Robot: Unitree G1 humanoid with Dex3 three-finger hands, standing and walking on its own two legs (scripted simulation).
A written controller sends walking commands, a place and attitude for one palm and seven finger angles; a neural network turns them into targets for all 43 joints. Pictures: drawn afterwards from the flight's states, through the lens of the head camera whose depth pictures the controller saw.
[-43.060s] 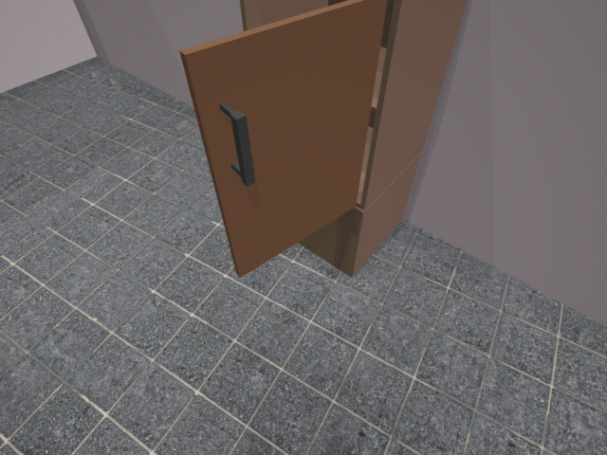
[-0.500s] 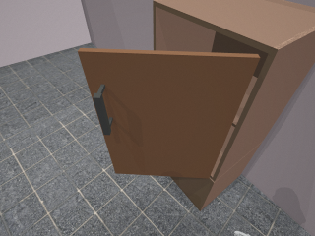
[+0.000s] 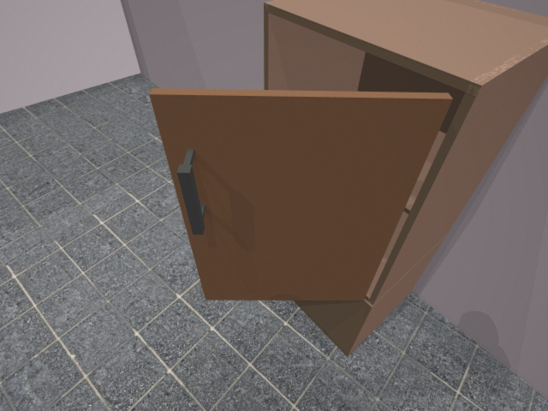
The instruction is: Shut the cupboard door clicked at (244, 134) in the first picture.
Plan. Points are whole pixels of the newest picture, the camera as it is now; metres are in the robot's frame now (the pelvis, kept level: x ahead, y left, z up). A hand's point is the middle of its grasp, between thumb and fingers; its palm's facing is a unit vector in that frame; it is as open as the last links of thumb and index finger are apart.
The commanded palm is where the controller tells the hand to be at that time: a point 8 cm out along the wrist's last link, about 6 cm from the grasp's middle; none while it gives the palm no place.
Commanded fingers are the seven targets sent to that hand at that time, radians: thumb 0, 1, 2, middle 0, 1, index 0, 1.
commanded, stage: come to a stop and stand still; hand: left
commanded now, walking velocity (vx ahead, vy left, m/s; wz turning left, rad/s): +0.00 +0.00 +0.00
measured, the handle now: (194, 193) +0.43 +0.16 +0.09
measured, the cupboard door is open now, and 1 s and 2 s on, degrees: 50 50 50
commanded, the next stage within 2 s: look again from close up in 0.08 s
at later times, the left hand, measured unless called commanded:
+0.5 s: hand out of the picture +0.03 +0.15 -0.17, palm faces +0.01 -0.98 -0.19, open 7.4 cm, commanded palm none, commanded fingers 0.00 0.90 0.90 -0.20 -0.30 -0.20 -0.30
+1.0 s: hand out of the picture +0.07 +0.14 -0.17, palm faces +0.01 -0.98 -0.22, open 7.4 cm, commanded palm none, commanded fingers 0.00 0.90 0.90 -0.20 -0.30 -0.20 -0.30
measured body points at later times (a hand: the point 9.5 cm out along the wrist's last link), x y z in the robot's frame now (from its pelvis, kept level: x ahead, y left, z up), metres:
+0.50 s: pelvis +0.03 -0.02 +0.00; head +0.04 -0.02 +0.45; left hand +0.03 +0.20 -0.15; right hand +0.06 -0.25 -0.15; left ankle +0.02 +0.05 -0.74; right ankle +0.07 -0.16 -0.74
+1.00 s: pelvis +0.03 -0.04 +0.00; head +0.05 -0.04 +0.45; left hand +0.07 +0.19 -0.15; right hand +0.05 -0.27 -0.16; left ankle +0.02 +0.05 -0.74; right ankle +0.07 -0.16 -0.74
